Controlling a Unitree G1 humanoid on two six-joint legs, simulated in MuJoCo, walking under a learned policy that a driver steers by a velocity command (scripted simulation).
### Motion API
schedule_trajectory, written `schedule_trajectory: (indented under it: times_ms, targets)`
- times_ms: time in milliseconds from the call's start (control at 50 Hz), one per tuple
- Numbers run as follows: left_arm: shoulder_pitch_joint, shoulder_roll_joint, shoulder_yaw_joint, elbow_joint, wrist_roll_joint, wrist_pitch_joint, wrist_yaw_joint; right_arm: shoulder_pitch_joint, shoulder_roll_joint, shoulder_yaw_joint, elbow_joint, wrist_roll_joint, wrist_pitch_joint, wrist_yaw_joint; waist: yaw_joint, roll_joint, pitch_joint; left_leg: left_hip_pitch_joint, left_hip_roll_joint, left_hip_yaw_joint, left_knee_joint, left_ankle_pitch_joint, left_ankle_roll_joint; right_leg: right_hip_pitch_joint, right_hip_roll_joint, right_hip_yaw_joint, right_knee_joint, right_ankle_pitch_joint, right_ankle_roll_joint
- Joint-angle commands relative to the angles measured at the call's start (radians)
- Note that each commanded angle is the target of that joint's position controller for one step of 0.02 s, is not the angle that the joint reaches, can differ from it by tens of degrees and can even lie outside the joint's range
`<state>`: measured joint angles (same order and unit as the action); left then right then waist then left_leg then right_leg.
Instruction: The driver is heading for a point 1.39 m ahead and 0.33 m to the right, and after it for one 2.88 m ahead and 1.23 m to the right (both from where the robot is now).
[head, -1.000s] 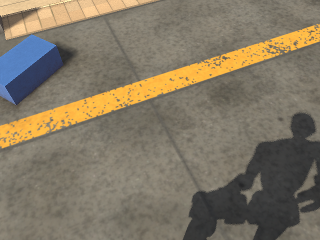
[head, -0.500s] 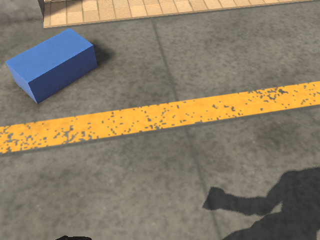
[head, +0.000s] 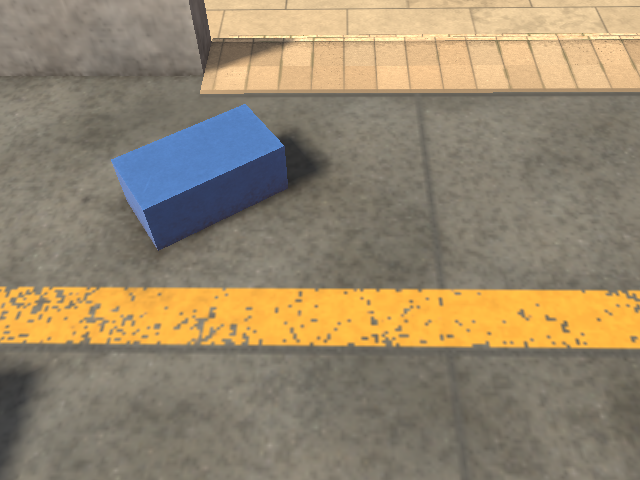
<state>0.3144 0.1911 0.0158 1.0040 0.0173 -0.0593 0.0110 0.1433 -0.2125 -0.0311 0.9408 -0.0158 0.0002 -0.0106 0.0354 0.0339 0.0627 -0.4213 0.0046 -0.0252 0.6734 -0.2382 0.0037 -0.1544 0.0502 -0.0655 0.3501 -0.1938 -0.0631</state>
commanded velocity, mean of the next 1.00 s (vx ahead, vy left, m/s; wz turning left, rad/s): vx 0.05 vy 0.00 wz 0.02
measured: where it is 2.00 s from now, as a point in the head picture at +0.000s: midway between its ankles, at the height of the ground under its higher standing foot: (306, 433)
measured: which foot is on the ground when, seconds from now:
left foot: up 0.00-0.04, down 0.06-1.00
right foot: down 0.00-1.00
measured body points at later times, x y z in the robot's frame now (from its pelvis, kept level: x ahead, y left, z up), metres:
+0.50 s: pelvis +0.04 +0.03 +0.00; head +0.05 +0.04 +0.45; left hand +0.04 +0.26 -0.16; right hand +0.07 -0.21 -0.16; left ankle +0.06 +0.11 -0.74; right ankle +0.00 -0.08 -0.74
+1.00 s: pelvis +0.05 +0.02 +0.00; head +0.04 +0.03 +0.45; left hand +0.00 +0.24 -0.17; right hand +0.03 -0.20 -0.16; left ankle +0.06 +0.11 -0.74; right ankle -0.01 -0.08 -0.74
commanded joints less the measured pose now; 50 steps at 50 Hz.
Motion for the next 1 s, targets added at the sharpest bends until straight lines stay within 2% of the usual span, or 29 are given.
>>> schedule_trajectory:
  times_ms: [20, 40, 60, 80, 100, 120, 140, 160, 180, 220, 260, 380, 600, 840, 860, 900, 940, 960, 1000]
  targets:
    - [-0.009, 0.129, 0.017, -0.030, -0.003, 0.005, 0.011, 0.063, -0.051, 0.000, 0.000, 0.001, -0.006, -0.014, -0.040, -0.143, -0.106, 0.190, -0.010, 0.042, -0.136, 0.031, 0.014, -0.004, -0.252, 0.149, -0.012, 0.538, -0.108]
    - [-0.021, 0.124, 0.014, -0.027, -0.008, 0.011, 0.015, 0.075, -0.046, 0.004, 0.011, -0.003, -0.010, -0.018, -0.059, -0.119, -0.094, 0.258, -0.002, 0.036, -0.254, 0.108, 0.024, -0.033, -0.240, 0.154, 0.009, 0.421, -0.082]
    - [-0.002, 0.116, 0.010, -0.023, -0.006, 0.014, 0.017, 0.085, -0.078, 0.001, 0.020, -0.011, -0.017, -0.025, -0.058, -0.073, -0.092, 0.343, 0.053, -0.033, -0.323, 0.213, 0.032, -0.079, -0.219, 0.158, 0.028, 0.293, -0.043]
    - [0.029, 0.103, 0.008, -0.030, -0.002, 0.015, 0.017, 0.117, -0.136, -0.007, 0.029, -0.018, -0.028, -0.032, -0.035, 0.000, -0.114, 0.430, 0.174, -0.149, -0.313, 0.440, 0.053, -0.132, -0.170, 0.128, 0.075, 0.139, -0.011]
    - [0.148, 0.029, -0.006, 0.010, -0.020, 0.028, 0.017, 0.066, -0.147, -0.006, 0.040, 0.006, -0.021, -0.030, 0.032, 0.114, -0.119, 0.369, 0.227, -0.189, -0.290, 0.510, 0.133, -0.092, -0.099, 0.078, 0.024, -0.099, 0.005]
    - [0.126, 0.062, -0.003, 0.034, -0.011, 0.040, 0.026, 0.037, -0.097, 0.003, 0.036, 0.011, -0.019, -0.022, 0.007, 0.078, -0.075, 0.296, 0.202, -0.186, -0.301, 0.403, 0.131, -0.040, -0.096, 0.076, -0.004, -0.103, 0.017]
    - [0.087, 0.084, 0.005, 0.036, -0.006, 0.046, 0.028, 0.023, -0.074, 0.008, 0.037, 0.009, -0.019, -0.017, -0.007, 0.056, -0.025, 0.251, 0.155, -0.159, -0.315, 0.323, 0.108, -0.035, -0.091, 0.087, -0.005, -0.059, 0.021]
    - [0.065, 0.083, 0.006, 0.038, -0.002, 0.050, 0.026, 0.027, -0.067, 0.010, 0.047, 0.006, -0.017, -0.018, -0.015, 0.051, -0.026, 0.236, 0.128, -0.141, -0.324, 0.286, 0.092, -0.006, -0.100, 0.091, -0.004, -0.015, 0.023]
    - [0.048, 0.090, 0.010, 0.038, -0.002, 0.053, 0.023, 0.041, -0.067, 0.011, 0.060, 0.010, -0.018, -0.024, -0.019, 0.053, -0.017, 0.233, 0.111, -0.127, -0.329, 0.287, 0.080, -0.001, -0.111, 0.097, -0.002, 0.021, 0.021]
    - [0.049, 0.068, 0.003, 0.052, -0.004, 0.053, 0.023, 0.055, -0.069, 0.009, 0.084, 0.015, -0.019, -0.029, -0.019, 0.028, -0.033, 0.268, 0.099, -0.115, -0.325, 0.307, 0.074, 0.005, -0.124, 0.102, -0.012, 0.042, 0.024]
    - [0.042, 0.067, 0.003, 0.067, -0.006, 0.053, 0.028, 0.057, -0.067, 0.009, 0.096, 0.014, -0.019, -0.030, -0.023, -0.004, -0.040, 0.288, 0.099, -0.114, -0.321, 0.331, 0.075, 0.011, -0.127, 0.102, -0.019, 0.047, 0.028]
    - [0.026, 0.056, 0.000, 0.099, -0.006, 0.062, 0.035, 0.071, -0.060, 0.011, 0.136, 0.012, -0.016, -0.033, -0.025, -0.026, -0.035, 0.283, 0.092, -0.110, -0.333, 0.317, 0.074, 0.035, -0.135, 0.101, -0.022, 0.050, 0.031]
    - [0.038, 0.046, -0.011, 0.139, -0.005, 0.067, 0.040, 0.123, -0.043, 0.020, 0.191, 0.009, -0.007, -0.034, -0.031, -0.034, -0.006, 0.261, 0.079, -0.109, -0.358, 0.216, 0.068, 0.019, -0.143, 0.105, -0.025, 0.017, 0.028]
    - [0.073, 0.020, -0.021, 0.161, -0.004, 0.059, 0.040, 0.162, -0.019, 0.025, 0.218, 0.009, -0.004, -0.032, -0.038, -0.036, 0.017, 0.246, 0.070, -0.105, -0.366, 0.136, 0.062, -0.016, -0.146, 0.112, -0.033, -0.010, 0.023]
    - [0.089, 0.015, -0.022, 0.165, -0.002, 0.058, 0.039, 0.172, -0.015, 0.026, 0.221, 0.009, -0.002, -0.031, -0.037, -0.032, -0.003, 0.250, 0.062, -0.104, -0.375, 0.044, 0.064, -0.011, -0.137, 0.108, -0.039, -0.081, 0.021]
    - [0.109, 0.029, -0.013, 0.162, 0.004, 0.061, 0.036, 0.172, -0.046, 0.013, 0.214, 0.009, 0.006, -0.029, -0.033, -0.018, 0.019, 0.199, 0.039, -0.108, -0.364, -0.220, 0.088, -0.038, -0.100, 0.088, -0.001, -0.295, 0.002]
    - [0.114, 0.031, -0.008, 0.143, 0.008, 0.064, 0.030, 0.173, -0.053, 0.002, 0.196, 0.005, 0.013, -0.022, -0.030, -0.033, 0.089, 0.110, 0.033, -0.124, -0.342, -0.444, 0.119, -0.107, -0.101, 0.121, 0.008, -0.483, -0.032]
    - [0.126, 0.027, -0.008, 0.137, 0.008, 0.060, 0.028, 0.165, -0.040, 0.002, 0.183, 0.005, 0.011, -0.018, -0.024, -0.045, 0.117, 0.070, 0.034, -0.134, -0.319, -0.466, 0.126, -0.115, -0.115, 0.154, -0.001, -0.516, -0.048]
    - [0.191, 0.046, 0.002, 0.143, 0.003, 0.048, 0.028, 0.106, -0.008, 0.006, 0.143, 0.002, -0.005, -0.009, 0.014, -0.107, 0.119, -0.037, -0.001, -0.090, -0.208, -0.362, 0.113, -0.021, -0.186, 0.282, -0.083, -0.535, -0.092]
